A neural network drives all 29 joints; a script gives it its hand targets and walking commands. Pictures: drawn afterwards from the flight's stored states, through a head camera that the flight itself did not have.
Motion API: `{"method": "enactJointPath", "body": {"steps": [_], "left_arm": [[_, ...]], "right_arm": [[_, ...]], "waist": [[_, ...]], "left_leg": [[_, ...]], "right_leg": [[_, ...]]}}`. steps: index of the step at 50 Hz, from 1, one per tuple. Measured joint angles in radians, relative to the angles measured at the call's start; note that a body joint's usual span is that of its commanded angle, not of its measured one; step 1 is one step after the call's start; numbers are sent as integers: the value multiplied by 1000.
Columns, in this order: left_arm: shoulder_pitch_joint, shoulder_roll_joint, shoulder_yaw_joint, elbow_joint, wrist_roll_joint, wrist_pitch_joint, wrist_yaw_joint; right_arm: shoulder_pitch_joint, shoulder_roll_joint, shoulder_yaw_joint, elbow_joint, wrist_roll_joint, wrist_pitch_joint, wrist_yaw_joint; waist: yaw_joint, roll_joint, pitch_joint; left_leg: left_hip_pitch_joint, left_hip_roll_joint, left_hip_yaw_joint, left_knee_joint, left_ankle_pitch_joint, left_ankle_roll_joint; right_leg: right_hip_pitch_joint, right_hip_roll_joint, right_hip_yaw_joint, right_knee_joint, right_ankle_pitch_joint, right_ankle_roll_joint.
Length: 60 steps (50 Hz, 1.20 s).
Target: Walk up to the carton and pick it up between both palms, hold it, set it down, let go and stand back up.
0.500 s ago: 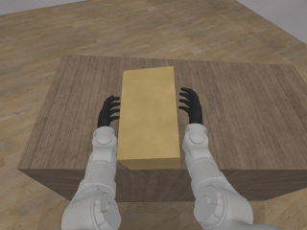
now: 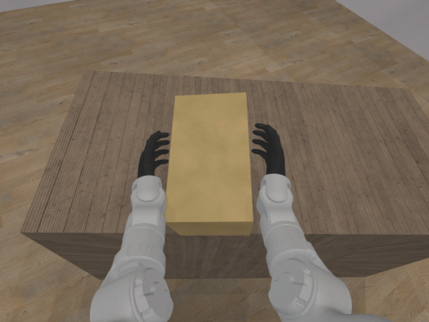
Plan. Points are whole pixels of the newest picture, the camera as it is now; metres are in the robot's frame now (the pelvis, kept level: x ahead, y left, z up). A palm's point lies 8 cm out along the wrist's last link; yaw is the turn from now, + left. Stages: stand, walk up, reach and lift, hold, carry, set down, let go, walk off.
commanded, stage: set down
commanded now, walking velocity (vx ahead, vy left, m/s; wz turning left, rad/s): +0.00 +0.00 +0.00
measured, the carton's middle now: (212, 165) +0.43 -0.01 -0.04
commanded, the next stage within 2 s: none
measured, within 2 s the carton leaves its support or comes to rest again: rests again in 1.54 s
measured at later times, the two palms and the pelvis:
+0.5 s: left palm (151, 171) +0.39 +0.12 +0.01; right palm (274, 168) +0.38 -0.12 +0.04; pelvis +0.00 +0.00 +0.00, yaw +0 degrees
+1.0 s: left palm (154, 171) +0.39 +0.12 +0.01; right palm (276, 169) +0.38 -0.13 +0.03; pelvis +0.00 +0.00 +0.00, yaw +0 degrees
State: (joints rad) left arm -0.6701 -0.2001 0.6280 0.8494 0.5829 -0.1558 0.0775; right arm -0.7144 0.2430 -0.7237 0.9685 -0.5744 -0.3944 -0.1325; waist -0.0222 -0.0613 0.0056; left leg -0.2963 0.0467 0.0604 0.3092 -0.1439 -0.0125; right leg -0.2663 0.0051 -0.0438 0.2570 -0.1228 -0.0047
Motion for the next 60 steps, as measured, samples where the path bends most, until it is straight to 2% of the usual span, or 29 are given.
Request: {"method": "enactJointPath", "body": {"steps": [38, 60], "left_arm": [[6, -29, 22, -40, 43, -48, -24], [0, -23, 11, -13, 35, -112, -24]], "right_arm": [[14, -13, 0, 3, 0, -49, -2], [16, -48, 24, 23, 24, -48, 11]], "waist": [[3, -4, -9], [3, -9, -22]], "left_leg": [[-54, 5, 2, 24, -10, 1], [-106, 10, 10, 54, -24, 2]], "right_leg": [[-56, 3, 1, 26, -10, -3], [-113, 7, 9, 59, -22, -4]]}}
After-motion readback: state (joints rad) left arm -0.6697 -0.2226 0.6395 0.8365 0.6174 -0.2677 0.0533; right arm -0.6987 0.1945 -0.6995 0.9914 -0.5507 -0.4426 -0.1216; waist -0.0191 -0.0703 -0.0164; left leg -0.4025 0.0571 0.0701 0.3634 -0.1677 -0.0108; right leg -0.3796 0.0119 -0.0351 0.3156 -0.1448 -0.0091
